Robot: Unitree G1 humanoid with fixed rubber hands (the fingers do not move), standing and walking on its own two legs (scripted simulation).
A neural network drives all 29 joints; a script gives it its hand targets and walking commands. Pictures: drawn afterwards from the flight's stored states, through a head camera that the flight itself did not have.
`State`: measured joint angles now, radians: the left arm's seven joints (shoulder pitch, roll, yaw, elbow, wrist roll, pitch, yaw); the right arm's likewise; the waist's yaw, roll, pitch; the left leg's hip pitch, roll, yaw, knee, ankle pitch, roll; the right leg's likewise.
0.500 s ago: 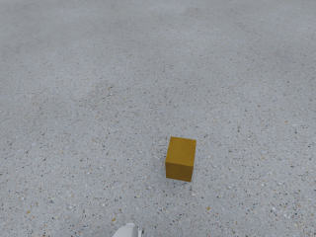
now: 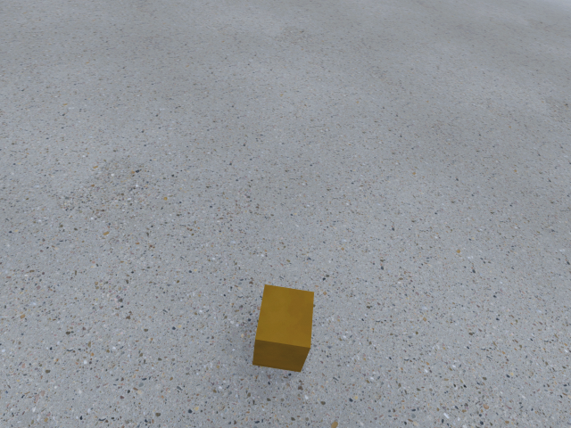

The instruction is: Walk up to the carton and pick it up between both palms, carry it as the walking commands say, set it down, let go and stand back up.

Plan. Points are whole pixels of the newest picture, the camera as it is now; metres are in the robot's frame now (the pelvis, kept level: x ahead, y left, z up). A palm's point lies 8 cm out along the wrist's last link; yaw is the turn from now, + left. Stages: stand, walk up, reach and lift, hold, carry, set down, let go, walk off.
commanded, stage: walk up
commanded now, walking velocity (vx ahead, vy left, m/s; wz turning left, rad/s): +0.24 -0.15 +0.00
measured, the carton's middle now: (282, 328) +0.59 -0.07 -0.67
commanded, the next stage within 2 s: none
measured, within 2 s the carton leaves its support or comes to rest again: neither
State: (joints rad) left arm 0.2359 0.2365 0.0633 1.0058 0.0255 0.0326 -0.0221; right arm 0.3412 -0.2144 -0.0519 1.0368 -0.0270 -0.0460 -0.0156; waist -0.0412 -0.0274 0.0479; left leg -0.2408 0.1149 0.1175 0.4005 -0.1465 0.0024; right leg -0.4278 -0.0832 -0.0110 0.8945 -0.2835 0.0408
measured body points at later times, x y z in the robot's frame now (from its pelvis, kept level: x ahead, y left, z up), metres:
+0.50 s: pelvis +0.03 -0.06 -0.01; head +0.03 -0.05 +0.44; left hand +0.10 +0.18 -0.16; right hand +0.03 -0.28 -0.16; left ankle +0.03 +0.07 -0.75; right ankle +0.06 -0.17 -0.75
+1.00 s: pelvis +0.11 +0.03 +0.00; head +0.12 +0.05 +0.45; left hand +0.18 +0.29 -0.15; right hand +0.07 -0.21 -0.14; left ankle +0.07 +0.12 -0.75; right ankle +0.12 -0.13 -0.68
